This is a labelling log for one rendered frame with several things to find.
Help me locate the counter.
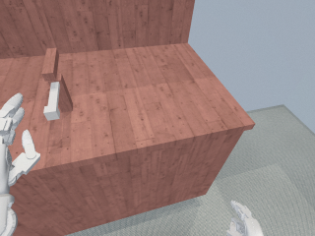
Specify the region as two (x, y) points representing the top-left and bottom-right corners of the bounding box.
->
(0, 0), (256, 236)

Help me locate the robot left hand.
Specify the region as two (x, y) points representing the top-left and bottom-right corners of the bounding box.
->
(0, 93), (40, 195)

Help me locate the robot right hand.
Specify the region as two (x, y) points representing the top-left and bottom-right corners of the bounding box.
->
(226, 200), (264, 236)

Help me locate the robot left forearm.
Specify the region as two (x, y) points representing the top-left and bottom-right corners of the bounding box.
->
(0, 194), (18, 236)

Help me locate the tap lever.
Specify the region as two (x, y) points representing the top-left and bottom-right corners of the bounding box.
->
(43, 82), (60, 121)

